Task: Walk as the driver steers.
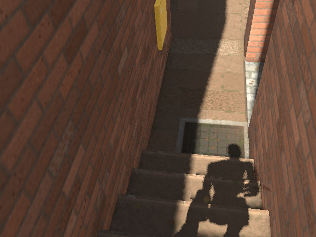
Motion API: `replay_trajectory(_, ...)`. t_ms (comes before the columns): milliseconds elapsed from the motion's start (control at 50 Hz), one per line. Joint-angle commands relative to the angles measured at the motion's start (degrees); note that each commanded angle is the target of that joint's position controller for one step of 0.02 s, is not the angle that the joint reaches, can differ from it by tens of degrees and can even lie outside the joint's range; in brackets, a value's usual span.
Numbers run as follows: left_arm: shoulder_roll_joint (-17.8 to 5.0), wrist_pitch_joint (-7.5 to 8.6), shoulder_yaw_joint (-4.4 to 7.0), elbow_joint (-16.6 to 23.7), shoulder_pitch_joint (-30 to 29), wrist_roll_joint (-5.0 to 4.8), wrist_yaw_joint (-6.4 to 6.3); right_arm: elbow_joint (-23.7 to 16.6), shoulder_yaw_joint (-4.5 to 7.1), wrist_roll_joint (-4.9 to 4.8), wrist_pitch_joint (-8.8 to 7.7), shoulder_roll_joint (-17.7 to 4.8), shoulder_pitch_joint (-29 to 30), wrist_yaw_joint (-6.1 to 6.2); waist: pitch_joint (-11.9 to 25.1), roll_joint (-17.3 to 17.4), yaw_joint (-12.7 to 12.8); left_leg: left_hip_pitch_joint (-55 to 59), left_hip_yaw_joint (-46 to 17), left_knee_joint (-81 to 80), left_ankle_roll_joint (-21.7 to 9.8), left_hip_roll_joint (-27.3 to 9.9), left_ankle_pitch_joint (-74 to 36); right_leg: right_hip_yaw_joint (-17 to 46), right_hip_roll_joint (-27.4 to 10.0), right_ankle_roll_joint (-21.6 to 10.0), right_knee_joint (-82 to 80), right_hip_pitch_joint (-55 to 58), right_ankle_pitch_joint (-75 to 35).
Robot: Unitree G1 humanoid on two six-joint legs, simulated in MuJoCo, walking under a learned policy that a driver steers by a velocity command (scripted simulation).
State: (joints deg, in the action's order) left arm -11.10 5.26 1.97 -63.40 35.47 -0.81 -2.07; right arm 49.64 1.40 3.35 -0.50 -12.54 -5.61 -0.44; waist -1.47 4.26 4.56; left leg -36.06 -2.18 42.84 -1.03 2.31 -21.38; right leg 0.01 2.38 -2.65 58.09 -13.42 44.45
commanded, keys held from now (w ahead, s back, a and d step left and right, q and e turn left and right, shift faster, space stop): w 0.86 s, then w+q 0.12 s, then q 0.02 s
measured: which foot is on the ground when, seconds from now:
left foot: up 0.00-0.08, down 0.10-0.66, up 0.68-1.00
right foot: down 0.00-0.10, up 0.12-0.62, down 0.64-1.00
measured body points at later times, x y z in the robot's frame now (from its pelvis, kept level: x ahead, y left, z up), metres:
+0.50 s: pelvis +0.25 +0.00 -0.15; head +0.24 +0.01 +0.30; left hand +0.40 +0.24 -0.27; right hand +0.16 -0.26 -0.29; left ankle +0.14 +0.06 -0.84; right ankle +0.43 -0.16 -0.84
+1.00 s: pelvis +0.51 -0.05 -0.31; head +0.51 -0.07 +0.14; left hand +0.35 +0.18 -0.44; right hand +0.58 -0.28 -0.47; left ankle +0.67 +0.14 -0.97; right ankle +0.43 -0.11 -1.01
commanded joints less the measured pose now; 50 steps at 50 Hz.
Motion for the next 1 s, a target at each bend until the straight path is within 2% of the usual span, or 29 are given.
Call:
replay_trajectory(20, -4.8, -0.27, 1.05, 2.7, -2.1, 1.05, -0.41, -6.5, -1.55, -2.97, -2.11, 1.4, 11.9, 0.48, -7.4, -12.6, 2.7, 15.8, 5.7, -14.6, 1.6, 0.3, -3.2, 5.7, -5.1, -6.7, -11.9, -14.3, -23.3)
replay_trajectory(60, -5.4, -0.55, 1.78, 2.5, -0.7, 1.34, -1.10, -3.9, -0.68, -1.72, -2.04, -0.9, 2.2, 1.04, -6.8, -10.6, 0.3, 22.7, 6.4, -23.3, 0.9, 0.2, -0.9, 3.6, -2.9, -6.5, 0.2, -12.0, -31.4)
replay_trajectory(100, -5.6, -0.63, 2.00, 3.4, -2.4, 0.47, -1.13, 5.1, 2.15, -0.24, -1.89, -6.4, -20.6, 1.34, -0.5, -4.5, -9.0, 41.4, 3.5, -31.6, -2.3, -4.0, -1.2, 2.0, -0.7, -6.8, 26.8, -15.2, -41.4)
replay_trajectory(120, -4.8, -0.71, 2.25, 5.4, -6.7, 0.93, -0.24, 7.7, 3.39, -0.95, -1.92, -9.4, -29.3, 1.34, 5.7, 5.1, -13.5, 55.3, -4.2, -24.2, -6.2, -11.0, -11.7, 0.6, 5.5, -6.1, 50.0, -27.6, -6.7)
replay_trajectory(140, -3.3, -0.44, 1.81, 7.6, -0.3, -1.14, -0.61, 6.8, 2.89, 0.04, -2.65, -11.2, -29.3, 0.65, 15.7, 7.5, -7.5, 71.6, -8.8, -2.4, -7.8, -19.0, -24.5, 5.8, 2.6, -6.1, 58.0, -42.1, 5.6)
replay_trajectory(160, -4.2, -0.39, 1.33, 7.0, 0.7, 0.00, -0.89, 6.0, 3.11, -1.16, -2.85, -9.5, -28.0, 0.07, 18.2, 4.8, -8.3, 70.7, -13.4, -3.9, -12.7, -21.2, -9.8, 9.2, 0.2, -7.5, 58.9, -48.3, 1.8)
replay_trajectory(180, -5.4, -0.69, 1.06, 7.9, 0.3, 1.81, -1.06, 5.8, 5.00, -2.86, -3.31, -12.7, -24.0, 1.11, 16.9, 9.9, -7.6, 63.4, -26.6, -14.5, -22.8, -27.1, 34.3, 9.5, -2.1, -5.5, 55.9, -54.5, -6.5)
replay_trajectory(200, -8.8, -1.31, 2.49, 7.2, -5.2, 3.91, -1.11, 2.7, 2.36, -2.79, -3.51, -3.7, -15.9, 1.62, 8.4, -4.0, -4.2, 46.8, -22.5, -21.1, -18.7, -22.5, 47.8, 10.2, -4.5, -2.8, 39.6, -49.2, -18.5)
replay_trajectory(220, -7.6, -1.85, 2.91, 6.6, -8.1, 5.31, -0.94, 2.7, 1.71, -2.02, -4.96, -2.3, -15.5, 2.09, 3.8, -3.1, -4.5, 35.5, -24.8, -20.1, -19.7, -22.5, 41.7, 13.2, -4.4, -0.5, 32.4, -44.3, -24.8)
replay_trajectory(240, -6.9, -2.77, 3.08, 5.5, -8.1, 5.37, -0.90, 3.7, 0.64, -0.94, -5.84, -1.6, -17.3, 2.23, -2.1, -9.3, -2.4, 23.2, -19.8, -20.5, -18.4, -19.1, 29.4, 12.7, -5.6, 1.7, 19.0, -36.2, -30.4)
replay_trajectory(280, -3.5, -4.85, 2.17, 7.2, -15.3, 6.16, -0.32, 6.0, 1.95, -2.50, -7.24, -6.1, -19.8, 1.57, -2.8, -4.2, -2.9, 14.4, -14.6, -22.0, -16.8, -14.7, 18.4, 6.2, -5.3, 4.4, 7.9, -24.3, -34.9)
replay_trajectory(320, -2.9, -5.16, 1.81, 7.4, -12.1, 4.40, -0.39, 6.5, 2.81, -2.92, -7.26, -8.2, -22.5, 1.04, 1.3, 3.3, -1.8, 18.5, -14.1, -18.2, -15.8, -14.6, 6.5, 6.0, -5.2, 3.4, 10.1, -23.2, -42.8)
replay_trajectory(400, -5.8, -2.94, 2.74, 14.0, -27.4, 4.11, 1.05, 7.7, 1.89, -4.12, -7.95, -4.5, -22.8, 2.36, -2.9, -1.2, -4.8, 19.8, -9.9, -8.1, -11.7, -7.6, 25.5, 8.7, -3.3, 1.3, -14.2, -27.1, -69.3)
replay_trajectory(460, -1.1, -2.07, 0.81, 15.6, -32.4, 3.95, 2.21, 6.7, 1.70, -4.41, -6.62, -4.5, -19.8, 2.21, -3.4, 0.7, -5.8, 7.4, -10.0, -8.2, -10.7, -6.4, 34.7, 3.0, -2.0, 1.3, -16.9, -11.8, -75.0)
replay_trajectory(540, -5.8, -1.89, 0.86, 17.9, -38.2, 2.25, 1.94, 6.9, 2.13, -1.32, -6.15, -6.1, -23.5, 1.92, -9.9, 1.7, -10.7, 16.2, -10.1, -1.0, -10.3, -5.8, 28.4, 4.0, -3.6, 1.2, -30.4, -14.4, -66.6)
replay_trajectory(580, -6.4, -1.62, 1.43, 15.4, -32.8, 0.93, 1.58, 8.4, 1.72, -1.02, -4.69, -4.9, -25.0, 3.18, -9.9, -0.5, -10.4, 21.0, -10.0, 7.7, -10.8, -5.1, 25.2, 4.6, -6.7, 0.7, -40.1, -11.4, -68.4)
replay_trajectory(640, -10.3, -0.74, 3.73, 5.5, -6.3, 2.45, 0.37, 8.6, 1.27, -0.57, -2.62, -5.3, -25.0, 2.68, 0.3, -8.8, -2.4, 20.3, -6.7, 36.5, -12.3, -2.8, 15.0, -1.7, -5.6, -0.9, -47.4, 13.1, -62.2)
replay_trajectory(660, -13.2, -0.94, 4.68, 2.5, 3.1, 2.78, 0.66, 8.5, 1.54, -0.99, -2.48, -3.5, -24.2, 2.22, 4.8, -15.7, 1.1, 3.7, -2.8, 62.1, -10.4, 4.0, 47.2, 4.8, -11.5, -4.7, -37.3, 29.5, -76.6)
replay_trajectory(680, -12.9, -0.68, 3.78, 2.7, 3.4, 3.62, 2.10, 6.5, 0.69, -3.54, -2.63, 0.2, -30.4, 2.69, 11.8, -20.3, -3.1, -18.0, 0.5, 76.3, -8.6, 4.5, 77.2, 10.3, -19.8, -7.9, -13.4, 47.3, -93.5)
replay_trajectory(700, -10.2, -1.57, 2.72, 3.1, 3.7, 0.93, 3.31, 5.9, -0.10, -1.76, -2.21, -0.1, -29.4, 3.37, 13.1, -16.9, -1.7, -29.4, -1.1, 81.3, -9.6, 2.9, 73.0, 16.9, -22.1, -11.5, -15.0, 46.6, -77.9)
replay_trajectory(720, -14.5, -1.71, 4.22, 4.0, 1.0, -0.37, 2.31, 3.6, -0.15, -0.34, -2.22, -1.9, -24.3, 3.39, 11.0, -20.4, -0.4, -34.8, -3.1, 75.5, -8.2, 1.5, 61.8, 29.3, -27.9, -18.6, -29.4, 37.6, -37.6)
replay_trajectory(740, -7.7, -2.52, 2.16, 5.4, -5.6, -1.05, 1.64, 3.8, 0.58, 1.55, -1.32, -5.0, -19.2, 3.00, 3.3, -8.8, -2.4, -31.8, -3.1, 70.1, -6.6, -1.3, 53.5, 28.0, -23.9, -16.2, -37.5, 22.4, -17.3)
replay_trajectory(760, -7.2, -2.49, 1.34, 5.6, -7.2, 0.26, 0.95, 3.7, 1.14, 1.68, 0.11, -5.2, -17.1, 2.86, -2.0, -10.9, -3.5, -26.8, -4.3, 65.4, -4.7, -1.9, 50.2, 29.8, -24.1, -16.1, -37.2, 9.0, -21.5)
replay_trajectory(780, -3.9, -1.43, -0.52, 5.9, -11.4, 1.34, 0.54, 4.2, 1.25, 0.21, 0.16, -4.9, -16.2, 2.93, -6.3, -2.7, -7.5, -19.8, -10.6, 47.9, -3.0, -3.2, 35.4, 22.3, -19.0, -11.5, -35.5, -2.6, -34.4)
replay_trajectory(820, -6.7, 0.56, -0.13, 5.8, -13.6, 0.37, -0.04, 5.3, 0.51, 0.72, 1.20, -1.6, -15.1, 2.10, -6.3, -6.1, -9.9, -1.6, -2.7, 24.8, 1.3, -2.4, 24.3, 11.5, -11.3, -8.5, -35.6, -18.1, -49.3)
replay_trajectory(840, -9.1, 1.37, 0.72, 4.5, -9.5, 0.10, 0.01, 6.8, -0.12, 2.21, 2.02, 0.2, -18.0, 1.99, -2.5, -9.8, -9.9, 1.0, -0.2, 25.5, 1.8, -1.4, 25.3, 12.3, -13.2, -8.8, -33.2, -14.7, -63.0)
replay_trajectory(860, -11.2, 1.99, 1.38, 3.7, -5.8, 0.86, 0.37, 9.7, -0.15, 1.45, 2.45, 0.7, -22.9, 2.11, 2.3, -11.8, -10.4, 2.1, 0.0, 31.0, 1.2, -1.4, 22.2, 13.5, -14.5, -8.1, -29.6, -10.2, -71.0)
replay_trajectory(900, -6.6, 2.13, 0.67, 1.9, -1.9, -0.95, 0.03, 7.0, 1.17, -0.70, 2.05, -2.3, -15.3, 1.83, -0.7, -9.9, -8.7, -8.2, -8.1, 21.6, -1.1, -2.4, 10.9, 12.0, -11.9, -5.3, -24.6, -3.0, -54.4)
replay_trajectory(1000, -4.3, 2.31, -0.54, 2.2, -0.3, -1.22, -1.47, 2.7, 0.80, 0.41, -0.65, -0.6, 2.3, 0.44, -5.3, -4.7, -2.6, -5.3, -4.9, 1.8, -0.5, 1.3, -7.6, 8.8, -9.8, -4.0, -18.5, -4.5, -42.2)
Velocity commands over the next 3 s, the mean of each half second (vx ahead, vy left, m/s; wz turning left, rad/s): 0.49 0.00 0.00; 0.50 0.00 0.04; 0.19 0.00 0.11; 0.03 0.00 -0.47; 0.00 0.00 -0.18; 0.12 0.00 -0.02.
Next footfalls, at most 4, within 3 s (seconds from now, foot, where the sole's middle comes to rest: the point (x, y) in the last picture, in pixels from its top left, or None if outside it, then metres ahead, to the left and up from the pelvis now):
0.10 left None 0.18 0.07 -0.87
0.64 right None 0.47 -0.10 -1.05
1.22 left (181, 224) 0.73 0.05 -1.22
1.82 right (219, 227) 0.72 -0.17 -1.22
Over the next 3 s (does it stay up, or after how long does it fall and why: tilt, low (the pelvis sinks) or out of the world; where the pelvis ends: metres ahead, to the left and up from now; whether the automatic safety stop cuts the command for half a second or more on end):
stays up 0.74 -0.03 -0.47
